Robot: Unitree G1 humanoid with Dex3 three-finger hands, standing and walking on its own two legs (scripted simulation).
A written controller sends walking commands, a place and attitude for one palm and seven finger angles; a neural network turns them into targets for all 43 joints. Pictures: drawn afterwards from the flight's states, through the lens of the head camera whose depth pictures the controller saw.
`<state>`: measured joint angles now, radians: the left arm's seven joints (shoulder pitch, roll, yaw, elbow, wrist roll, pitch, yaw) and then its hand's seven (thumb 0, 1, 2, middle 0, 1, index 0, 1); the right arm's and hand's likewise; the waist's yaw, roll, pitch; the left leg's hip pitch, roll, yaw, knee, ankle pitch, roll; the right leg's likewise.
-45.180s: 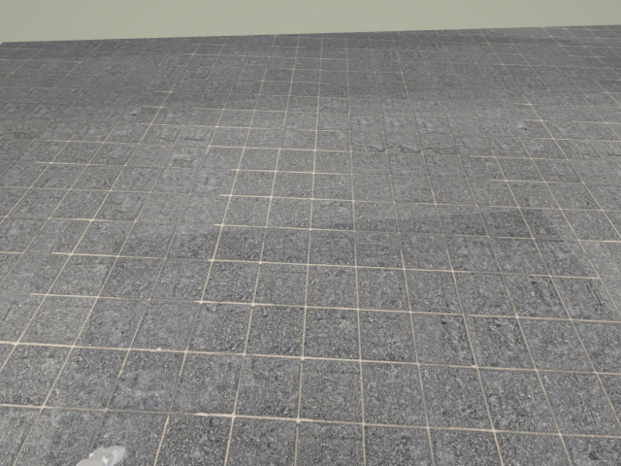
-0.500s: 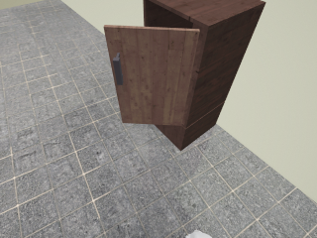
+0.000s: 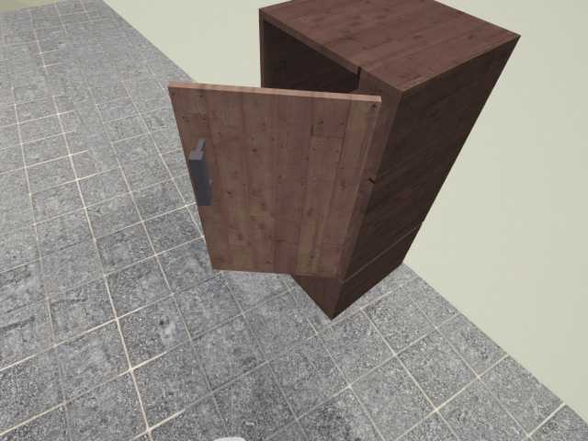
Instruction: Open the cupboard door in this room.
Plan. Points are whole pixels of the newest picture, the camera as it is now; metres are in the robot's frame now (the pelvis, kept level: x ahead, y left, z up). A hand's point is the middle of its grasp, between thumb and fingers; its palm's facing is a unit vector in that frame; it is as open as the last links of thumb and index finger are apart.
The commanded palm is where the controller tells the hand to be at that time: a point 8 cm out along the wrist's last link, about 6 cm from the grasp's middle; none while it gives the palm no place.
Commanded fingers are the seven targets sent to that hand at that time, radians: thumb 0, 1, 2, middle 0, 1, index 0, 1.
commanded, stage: come to a stop and stand still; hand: left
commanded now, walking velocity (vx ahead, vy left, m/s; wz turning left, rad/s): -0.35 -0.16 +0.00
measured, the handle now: (203, 172) +0.59 +0.23 -0.03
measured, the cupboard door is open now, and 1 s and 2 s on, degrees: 48 48 48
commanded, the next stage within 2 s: look again from close up in 1.98 s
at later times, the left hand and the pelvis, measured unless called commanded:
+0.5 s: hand out of the picture +0.05 +0.15 -0.16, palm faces +0.01 -0.97 -0.25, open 7.4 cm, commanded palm none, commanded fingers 0.00 0.90 0.90 -0.20 -0.30 -0.20 -0.30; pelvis -0.01 -0.04 +0.00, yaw -2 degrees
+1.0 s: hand out of the picture +0.02 +0.17 -0.17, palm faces -0.03 -0.97 -0.24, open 7.4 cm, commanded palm none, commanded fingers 0.00 0.90 0.90 -0.20 -0.30 -0.20 -0.30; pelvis +0.00 -0.01 +0.00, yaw -3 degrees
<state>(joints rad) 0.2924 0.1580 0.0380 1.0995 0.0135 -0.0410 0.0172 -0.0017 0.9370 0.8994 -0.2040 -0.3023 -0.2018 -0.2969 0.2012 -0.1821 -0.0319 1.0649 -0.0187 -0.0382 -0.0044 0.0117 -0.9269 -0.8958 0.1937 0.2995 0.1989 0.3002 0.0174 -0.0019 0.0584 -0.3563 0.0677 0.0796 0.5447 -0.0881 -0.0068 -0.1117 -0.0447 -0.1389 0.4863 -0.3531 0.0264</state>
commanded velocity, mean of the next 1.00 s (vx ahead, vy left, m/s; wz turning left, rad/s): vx -0.02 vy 0.01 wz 0.00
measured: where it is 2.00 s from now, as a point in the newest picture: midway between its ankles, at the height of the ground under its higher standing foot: outside the picture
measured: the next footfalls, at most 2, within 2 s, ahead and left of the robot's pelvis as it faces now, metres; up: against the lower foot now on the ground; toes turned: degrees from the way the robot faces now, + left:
right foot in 0.40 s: +0.02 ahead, -0.17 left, +0.00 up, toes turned -5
left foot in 0.64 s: +0.03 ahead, +0.08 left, +0.00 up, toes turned +2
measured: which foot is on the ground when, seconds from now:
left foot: down 0.00-0.42, up 0.44-0.62, down 0.64-1.00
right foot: down 0.00-0.04, up 0.06-0.38, down 0.40-1.00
